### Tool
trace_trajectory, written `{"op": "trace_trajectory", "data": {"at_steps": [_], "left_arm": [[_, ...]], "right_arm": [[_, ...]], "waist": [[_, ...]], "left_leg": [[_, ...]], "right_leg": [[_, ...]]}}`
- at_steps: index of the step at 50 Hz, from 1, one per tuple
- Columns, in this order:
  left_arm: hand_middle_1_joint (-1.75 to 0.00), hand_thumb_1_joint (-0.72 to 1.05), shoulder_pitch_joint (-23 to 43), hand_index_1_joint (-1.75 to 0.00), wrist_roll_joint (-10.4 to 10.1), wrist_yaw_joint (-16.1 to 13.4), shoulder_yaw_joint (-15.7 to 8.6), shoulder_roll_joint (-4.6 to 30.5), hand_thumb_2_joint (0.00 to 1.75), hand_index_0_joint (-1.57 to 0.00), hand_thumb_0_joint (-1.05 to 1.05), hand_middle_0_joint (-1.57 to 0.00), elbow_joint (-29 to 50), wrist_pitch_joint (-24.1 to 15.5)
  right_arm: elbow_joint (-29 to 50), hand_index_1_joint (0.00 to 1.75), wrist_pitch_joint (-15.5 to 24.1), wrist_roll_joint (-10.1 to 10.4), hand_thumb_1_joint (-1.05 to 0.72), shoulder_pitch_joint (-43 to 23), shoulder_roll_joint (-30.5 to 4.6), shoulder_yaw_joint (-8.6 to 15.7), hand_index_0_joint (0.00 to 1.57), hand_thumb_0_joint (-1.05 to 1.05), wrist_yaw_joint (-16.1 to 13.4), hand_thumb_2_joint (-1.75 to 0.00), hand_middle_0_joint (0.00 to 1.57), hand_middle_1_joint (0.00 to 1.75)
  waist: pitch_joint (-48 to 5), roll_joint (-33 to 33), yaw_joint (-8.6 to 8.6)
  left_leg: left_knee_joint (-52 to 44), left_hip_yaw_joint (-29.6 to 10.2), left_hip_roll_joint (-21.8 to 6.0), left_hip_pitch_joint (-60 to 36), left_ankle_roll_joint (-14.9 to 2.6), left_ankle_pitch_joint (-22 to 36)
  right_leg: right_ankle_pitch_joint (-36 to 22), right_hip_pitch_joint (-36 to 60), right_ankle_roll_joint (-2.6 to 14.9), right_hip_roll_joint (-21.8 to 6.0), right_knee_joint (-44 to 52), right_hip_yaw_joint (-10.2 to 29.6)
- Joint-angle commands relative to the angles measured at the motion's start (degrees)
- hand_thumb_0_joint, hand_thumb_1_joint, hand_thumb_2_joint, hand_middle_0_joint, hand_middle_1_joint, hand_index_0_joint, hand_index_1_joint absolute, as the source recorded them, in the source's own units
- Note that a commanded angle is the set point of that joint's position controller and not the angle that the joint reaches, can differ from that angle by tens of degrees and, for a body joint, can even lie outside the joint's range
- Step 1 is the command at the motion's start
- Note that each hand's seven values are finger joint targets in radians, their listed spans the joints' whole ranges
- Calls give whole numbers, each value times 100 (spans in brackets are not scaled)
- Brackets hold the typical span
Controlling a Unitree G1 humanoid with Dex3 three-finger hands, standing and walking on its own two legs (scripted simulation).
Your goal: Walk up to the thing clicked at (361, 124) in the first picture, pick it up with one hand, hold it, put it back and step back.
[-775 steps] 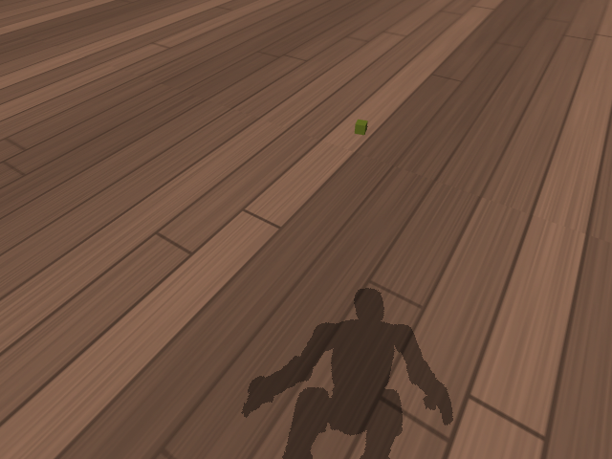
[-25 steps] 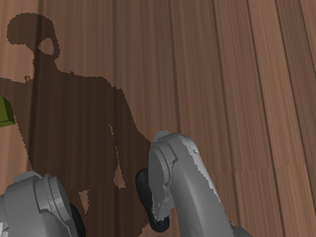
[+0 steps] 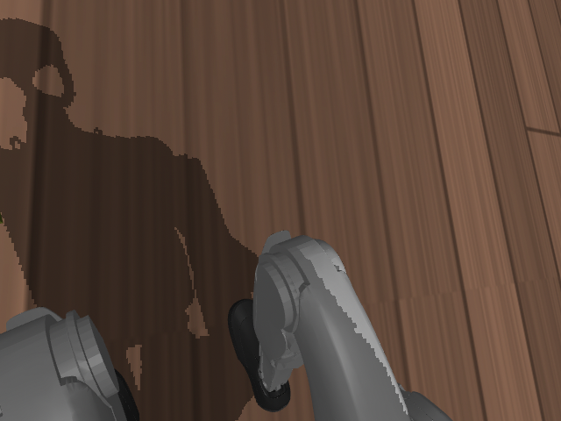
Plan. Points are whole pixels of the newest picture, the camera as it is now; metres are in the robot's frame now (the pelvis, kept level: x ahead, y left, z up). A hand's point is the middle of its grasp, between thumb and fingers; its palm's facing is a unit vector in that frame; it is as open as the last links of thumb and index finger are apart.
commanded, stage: rest palm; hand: left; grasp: from above
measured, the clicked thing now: out of the picture +0.46 +0.30 -0.27
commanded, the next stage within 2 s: close in 0.20 s
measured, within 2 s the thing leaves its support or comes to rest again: neither
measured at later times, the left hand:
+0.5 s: hand out of the picture +0.45 +0.29 -0.24, palm faces -0.43 -0.11 -0.90, open 13.3 cm
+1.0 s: hand out of the picture +0.45 +0.30 -0.25, palm faces -0.48 -0.12 -0.87, open 11.7 cm
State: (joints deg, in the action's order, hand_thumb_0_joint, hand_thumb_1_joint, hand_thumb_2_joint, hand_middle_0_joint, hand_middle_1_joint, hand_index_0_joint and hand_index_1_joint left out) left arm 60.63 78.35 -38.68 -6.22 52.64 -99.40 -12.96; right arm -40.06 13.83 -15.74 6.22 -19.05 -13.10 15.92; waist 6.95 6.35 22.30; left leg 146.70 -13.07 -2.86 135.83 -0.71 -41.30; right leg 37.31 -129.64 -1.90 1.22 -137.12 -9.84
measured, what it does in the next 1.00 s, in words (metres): stands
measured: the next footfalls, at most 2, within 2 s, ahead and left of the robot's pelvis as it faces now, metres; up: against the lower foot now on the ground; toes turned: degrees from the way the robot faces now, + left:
none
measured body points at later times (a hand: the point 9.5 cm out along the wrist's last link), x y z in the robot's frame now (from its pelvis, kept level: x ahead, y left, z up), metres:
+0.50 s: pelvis +0.00 +0.00 +0.00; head +0.27 +0.11 +0.34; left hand +0.47 +0.29 -0.19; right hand +0.04 -0.25 -0.06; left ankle +0.06 +0.13 -0.26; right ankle +0.11 -0.12 -0.26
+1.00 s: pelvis +0.00 +0.00 +0.00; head +0.28 +0.12 +0.34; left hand +0.47 +0.30 -0.20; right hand +0.04 -0.25 -0.05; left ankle +0.06 +0.13 -0.26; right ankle +0.11 -0.12 -0.26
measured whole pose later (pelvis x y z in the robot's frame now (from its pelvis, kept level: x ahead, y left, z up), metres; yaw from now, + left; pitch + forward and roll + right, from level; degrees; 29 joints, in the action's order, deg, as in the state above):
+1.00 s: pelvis +0.00 +0.00 +0.00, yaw -1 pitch +28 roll -14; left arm 59.7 73.9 -32.0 -3.5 55.6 -96.2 -15.2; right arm -39.3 13.7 -15.1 7.0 -19.5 -16.4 15.7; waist 9.8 7.6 22.0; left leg 146.6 -14.8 -2.5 134.2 0.2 -42.0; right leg 37.7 -127.8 -1.5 1.3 -136.4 -11.2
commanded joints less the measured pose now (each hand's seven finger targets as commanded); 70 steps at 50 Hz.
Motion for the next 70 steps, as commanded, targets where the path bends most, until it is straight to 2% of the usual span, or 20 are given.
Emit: {"op": "trace_trajectory", "data": {"at_steps": [1, 4, 10, 15, 20, 23, 24, 26, 29, 30, 36, 38, 45, 48, 53, 59, 62, 65, 66, 70], "left_arm": [[-93, -55, 1498, -95, -188, -57, -226, 1404, 102, -5, 0, -7, 445, 206], [-93, -55, 1453, -95, -247, 110, -339, 1531, 102, -5, 0, -8, 503, 192], [-95, -53, 1434, -96, -512, 410, -85, 1342, 100, -7, 0, -8, 846, -12], [-94, -52, 1243, -95, -470, 448, 83, 1328, 100, -7, 0, -9, 837, -263], [-91, -33, 1259, -91, -314, 93, -156, 1662, 95, -21, 0, -22, 1022, -386], [-89, -29, 1336, -89, -192, -69, 226, 1234, 90, -23, 0, -23, 823, -320], [-88, -28, 1276, -87, -190, -132, 97, 1379, 88, -24, 0, -23, 724, -263], [-85, -29, 1333, -85, -196, -182, 262, 1234, 86, -24, 0, -24, 493, -139], [-84, -25, 1535, -84, -186, -217, 165, 1473, 84, -27, 0, -26, 638, 16], [-83, -25, 1480, -82, -196, -236, -92, 1695, 82, -27, 0, -26, 583, 71], [-80, -21, 1453, -79, -406, 88, -80, 1428, 78, -31, 0, -30, 379, 225], [-80, -21, 1531, -79, -478, 200, -146, 1618, 79, -31, 0, -31, 516, 177], [-80, -13, 1456, -79, -528, 552, 295, 1296, 78, -37, 0, -36, 970, -179], [-78, -7, 1297, -77, -467, 493, 335, 1271, 79, -41, 0, -41, 947, -324], [-74, 2, 1246, -74, -240, 73, 70, 1552, 77, -47, 0, -47, 890, -421], [-71, 8, 1367, -70, -241, -290, 410, 1280, 70, -52, 0, -50, 543, -114], [-67, 7, 1563, -65, -267, -338, 306, 1461, 65, -52, 0, -51, 798, 91], [-68, 8, 1556, -66, -368, -367, -72, 1739, 66, -53, 0, -51, 671, 218], [-68, 10, 1502, -67, -395, -293, 57, 1510, 68, -55, 0, -53, 490, 279], [-66, 13, 1287, -65, -566, 127, -89, 1657, 66, -57, 0, -57, 280, 333]], "right_arm": [[-65, 30, 59, 41, -90, 1131, -1910, 537, 20, 0, 1, -90, 20, 30], [-37, 30, 39, 33, -90, 1192, -1849, 476, 20, 0, 1, -91, 20, 30], [-79, 30, 50, 55, -90, 1227, -1755, 378, 20, 0, -2, -91, 20, 30], [-50, 30, -14, 48, -90, 1223, -1767, 275, 20, 0, -21, -90, 20, 30], [-63, 30, -46, 28, -90, 1240, -1902, 321, 20, 0, -51, -90, 20, 30], [-35, 30, -18, -13, -89, 1085, -1858, 264, 20, 0, -13, -90, 20, 30], [23, 30, 4, -33, -89, 1043, -1896, 270, 20, 0, -13, -90, 20, 30], [10, 30, 42, 15, -89, 1044, -1917, 288, 20, 0, -20, -90, 20, 30], [108, 30, 107, 36, -89, 948, -1979, 303, 20, 0, -37, -90, 20, 30], [78, 30, 111, 38, -89, 1069, -2022, 327, 20, 0, -30, -90, 20, 30], [80, 30, 180, 70, -89, 1100, -1937, 312, 20, 0, 13, -90, 20, 30], [53, 30, 160, 98, -90, 1123, -1923, 293, 20, 0, -27, -90, 20, 30], [56, 30, 30, 104, -89, 1077, -1835, 233, 20, 0, -75, -90, 20, 30], [58, 30, -22, 76, -89, 1132, -1861, 200, 20, 0, -72, -90, 20, 30], [24, 30, -39, 38, -89, 1090, -1897, 170, 20, 0, -73, -90, 20, 30], [88, 30, 94, -8, -89, 922, -1976, 177, 20, 0, -67, -90, 20, 30], [198, 30, 181, 38, -89, 943, -2036, 208, 20, 0, -51, -90, 20, 30], [173, 30, 187, 67, -89, 1054, -2089, 252, 20, 0, -45, -90, 20, 30], [193, 30, 187, 70, -89, 1043, -2039, 251, 20, 0, -37, -90, 20, 30], [163, 30, 140, 106, -89, 1118, -2000, 260, 20, 0, -83, -90, 20, 30]], "waist": [[-3380, -2935, 207], [-3495, -2890, 245], [-3640, -2865, 287], [-3565, -2726, 281], [-3718, -2847, 171], [-3552, -2964, 267], [-3515, -2846, 274], [-3241, -2758, 308], [-3211, -2827, 284], [-3287, -2773, 257], [-3166, -2622, 405], [-3344, -2789, 355], [-3566, -3041, 313], [-3544, -2972, 336], [-3468, -2904, 219], [-3096, -2737, 369], [-3294, -2763, 356], [-3418, -2746, 349], [-3316, -2681, 410], [-3194, -2641, 353]], "left_leg": [[-1583, 491, 37, -2806, 8, 1048], [-1522, 509, 45, -2822, -11, 1220], [-1361, 564, 41, -2904, -30, 1430], [-1287, 552, 41, -2814, -33, 1390], [-1398, 503, 18, -2942, -3, 1538], [-1461, 460, 4, -2915, 34, 1460], [-1422, 447, -1, -2888, 15, 1415], [-1493, 456, 12, -2682, 3, 1094], [-1600, 426, -7, -2664, 11, 881], [-1591, 408, -8, -2721, 4, 989], [-1465, 425, 1, -2618, -31, 1019], [-1482, 438, -6, -2738, -20, 1095], [-1469, 388, -13, -3116, 61, 1411], [-1395, 404, -20, -3138, 62, 1628], [-1468, 420, -21, -3018, 52, 1601], [-1596, 418, -21, -2760, 32, 977], [-1589, 413, -36, -2826, 13, 994], [-1589, 380, -62, -2790, 14, 1126], [-1561, 401, -64, -2692, 4, 1068], [-1543, 449, -28, -2485, -29, 963]], "right_leg": [[-1211, 1711, 303, 272, 1108, -480], [-1365, 1966, 285, 259, 1115, -465], [-1614, 2336, 257, 287, 1196, -441], [-1608, 2400, 246, 313, 1199, -473], [-1712, 2441, 273, 368, 1198, -498], [-1626, 2233, 302, 393, 1166, -561], [-1607, 2212, 284, 399, 1160, -588], [-1332, 2018, 292, 386, 1238, -558], [-1131, 1941, 308, 386, 1283, -521], [-1220, 1980, 293, 359, 1257, -547], [-1279, 2033, 250, 318, 1218, -504], [-1314, 2130, 262, 327, 1262, -501], [-1559, 2249, 291, 315, 1159, -586], [-1755, 2379, 273, 337, 1151, -612], [-1732, 2328, 278, 409, 1200, -612], [-1251, 2124, 286, 414, 1358, -569], [-1268, 2124, 273, 393, 1366, -517], [-1385, 2271, 265, 382, 1337, -502], [-1365, 2267, 264, 395, 1349, -476], [-1223, 2259, 270, 372, 1397, -452]]}}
